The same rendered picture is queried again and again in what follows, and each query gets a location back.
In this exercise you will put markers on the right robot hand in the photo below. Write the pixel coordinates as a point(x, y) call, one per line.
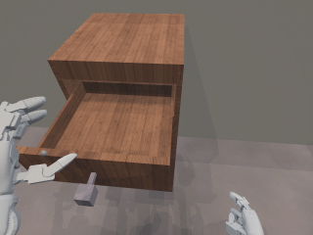
point(247, 223)

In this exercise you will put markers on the cabinet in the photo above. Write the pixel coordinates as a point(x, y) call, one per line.
point(126, 47)

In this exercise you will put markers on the handle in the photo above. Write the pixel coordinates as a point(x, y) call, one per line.
point(86, 194)

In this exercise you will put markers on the left robot forearm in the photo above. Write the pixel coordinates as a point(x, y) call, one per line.
point(10, 218)

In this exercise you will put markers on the left robot hand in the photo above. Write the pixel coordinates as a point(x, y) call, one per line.
point(14, 118)

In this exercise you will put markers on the drawer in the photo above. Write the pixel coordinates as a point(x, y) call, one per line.
point(120, 130)

